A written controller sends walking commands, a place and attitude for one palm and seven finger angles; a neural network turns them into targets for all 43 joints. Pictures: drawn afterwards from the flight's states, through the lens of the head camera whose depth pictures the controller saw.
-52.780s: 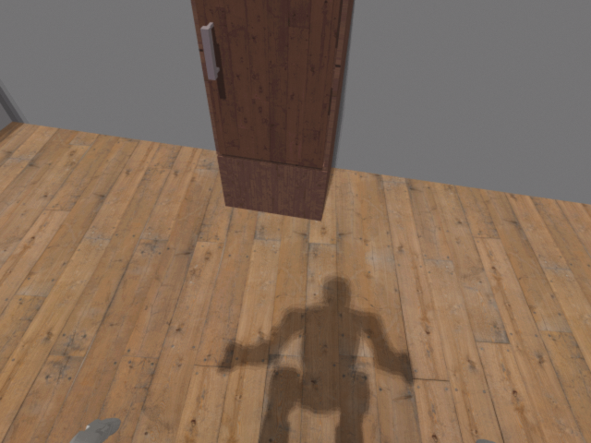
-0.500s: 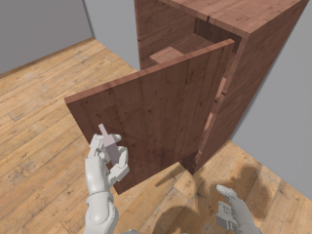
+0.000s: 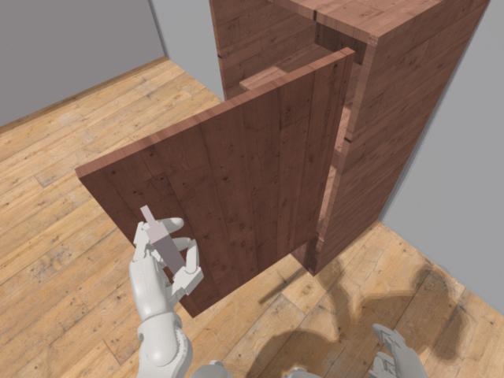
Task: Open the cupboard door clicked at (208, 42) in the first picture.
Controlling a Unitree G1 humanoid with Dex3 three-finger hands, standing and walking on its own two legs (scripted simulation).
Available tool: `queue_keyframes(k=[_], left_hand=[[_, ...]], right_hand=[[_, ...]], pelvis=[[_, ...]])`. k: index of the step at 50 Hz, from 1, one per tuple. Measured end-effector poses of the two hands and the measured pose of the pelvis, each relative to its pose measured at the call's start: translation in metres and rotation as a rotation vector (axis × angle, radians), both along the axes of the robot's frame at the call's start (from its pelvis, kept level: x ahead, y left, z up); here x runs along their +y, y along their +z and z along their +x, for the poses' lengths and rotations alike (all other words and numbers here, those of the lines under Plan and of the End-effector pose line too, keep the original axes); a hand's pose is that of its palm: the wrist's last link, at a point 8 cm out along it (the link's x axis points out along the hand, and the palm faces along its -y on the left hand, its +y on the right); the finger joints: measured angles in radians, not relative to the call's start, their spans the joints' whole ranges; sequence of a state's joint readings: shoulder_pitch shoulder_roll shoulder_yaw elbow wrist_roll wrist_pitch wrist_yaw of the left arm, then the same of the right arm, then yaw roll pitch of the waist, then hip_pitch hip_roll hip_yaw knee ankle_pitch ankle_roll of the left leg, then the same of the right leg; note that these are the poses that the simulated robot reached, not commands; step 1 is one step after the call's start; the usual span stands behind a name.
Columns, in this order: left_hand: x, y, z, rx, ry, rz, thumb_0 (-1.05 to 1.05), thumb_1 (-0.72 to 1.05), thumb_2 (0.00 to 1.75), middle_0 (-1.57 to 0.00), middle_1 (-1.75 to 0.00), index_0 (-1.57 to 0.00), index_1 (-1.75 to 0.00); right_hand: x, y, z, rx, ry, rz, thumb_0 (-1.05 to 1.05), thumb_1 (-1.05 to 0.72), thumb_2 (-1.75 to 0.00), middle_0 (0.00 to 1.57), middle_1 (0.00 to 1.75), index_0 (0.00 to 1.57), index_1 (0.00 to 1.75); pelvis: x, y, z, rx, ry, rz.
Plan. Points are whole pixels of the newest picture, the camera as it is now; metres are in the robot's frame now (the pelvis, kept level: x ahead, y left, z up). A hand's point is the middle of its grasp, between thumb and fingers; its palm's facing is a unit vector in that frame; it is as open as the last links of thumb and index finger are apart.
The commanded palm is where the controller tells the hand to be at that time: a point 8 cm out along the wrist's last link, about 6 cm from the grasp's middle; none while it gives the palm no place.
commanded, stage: open thumb and fingers to let go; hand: left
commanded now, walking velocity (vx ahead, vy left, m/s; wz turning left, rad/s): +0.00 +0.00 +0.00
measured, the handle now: (166, 246) +0.31 +0.15 +0.05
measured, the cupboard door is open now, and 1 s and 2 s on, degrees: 84 84 83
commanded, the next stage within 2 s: slide the hand sideways off the handle in 0.62 s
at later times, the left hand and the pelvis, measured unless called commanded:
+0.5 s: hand (187, 268) +0.27 +0.11 +0.06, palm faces +0.37 -0.93 -0.01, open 14.3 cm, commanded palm +0.23 +0.16 +0.05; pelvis -0.01 +0.01 +0.00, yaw -2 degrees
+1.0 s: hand (170, 289) +0.24 +0.13 +0.06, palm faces -0.17 -0.98 +0.04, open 16.1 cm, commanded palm +0.22 +0.18 +0.05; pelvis -0.01 +0.08 +0.00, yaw -4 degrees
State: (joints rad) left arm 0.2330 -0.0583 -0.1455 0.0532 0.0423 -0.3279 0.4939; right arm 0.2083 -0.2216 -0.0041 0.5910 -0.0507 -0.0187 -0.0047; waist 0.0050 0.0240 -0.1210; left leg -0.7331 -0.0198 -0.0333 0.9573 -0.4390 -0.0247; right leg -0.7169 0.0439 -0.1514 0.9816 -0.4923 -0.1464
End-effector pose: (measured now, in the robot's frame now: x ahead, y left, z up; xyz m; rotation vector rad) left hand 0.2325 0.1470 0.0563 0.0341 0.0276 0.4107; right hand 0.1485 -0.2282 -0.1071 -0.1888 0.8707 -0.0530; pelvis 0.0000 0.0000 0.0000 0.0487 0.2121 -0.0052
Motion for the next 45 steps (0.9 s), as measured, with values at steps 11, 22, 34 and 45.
queue_keyframes(k=[11,22,34,45], left_hand=[[0.002,0.0,0.003,0.01,-0.026,-0.016,0.01,0.01,0.51,-0.33,-1.26,-0.33,-1.26],[0.006,0.0,-0.003,0.002,-0.016,-0.035,0.0,-0.42,0.33,-0.28,-1.06,-0.3,-1.06],[0.01,-0.001,-0.004,-0.007,-0.085,-0.031,-0.01,-0.49,0.3,-0.34,-0.69,-0.35,-0.72],[0.036,-0.002,-0.005,-0.023,-0.509,0.048,-0.01,-0.49,0.3,-0.26,-0.45,-0.2,-0.45]], right_hand=[[-0.006,0.005,-0.005,-0.041,-0.05,0.013,0.01,-0.91,-0.9,0.2,0.3,0.2,0.3],[0.01,0.01,0.0,-0.077,-0.039,0.028,0.01,-0.91,-0.9,0.2,0.3,0.2,0.3],[0.036,0.014,-0.001,-0.088,-0.031,0.01,0.01,-0.91,-0.9,0.2,0.3,0.2,0.3],[0.068,0.017,-0.003,-0.123,-0.009,0.01,0.01,-0.91,-0.9,0.2,0.3,0.2,0.3]], pelvis=[[-0.003,0.002,-0.004,-0.01,-0.029,0.005],[0.008,0.002,-0.005,-0.015,-0.036,-0.004],[0.033,0.001,-0.008,-0.013,-0.036,-0.03],[0.063,-0.005,-0.012,-0.024,-0.038,-0.057]])
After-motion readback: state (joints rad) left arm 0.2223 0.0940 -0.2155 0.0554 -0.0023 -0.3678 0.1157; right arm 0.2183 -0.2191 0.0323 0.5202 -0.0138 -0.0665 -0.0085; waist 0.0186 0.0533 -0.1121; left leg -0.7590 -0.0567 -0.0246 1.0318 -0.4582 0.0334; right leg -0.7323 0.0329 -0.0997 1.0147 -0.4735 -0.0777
